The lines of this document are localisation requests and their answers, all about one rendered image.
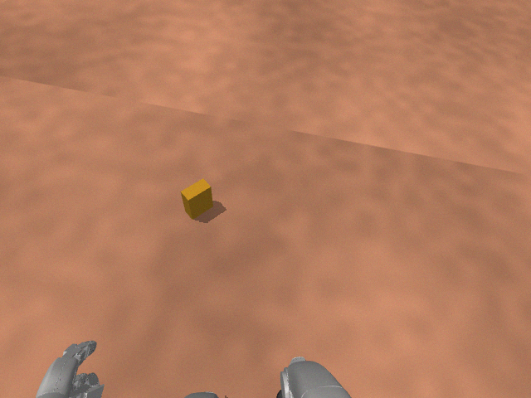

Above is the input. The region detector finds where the left robot hand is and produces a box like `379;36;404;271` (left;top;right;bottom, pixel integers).
36;341;105;398

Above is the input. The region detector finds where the carton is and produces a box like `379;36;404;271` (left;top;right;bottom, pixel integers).
181;179;213;220

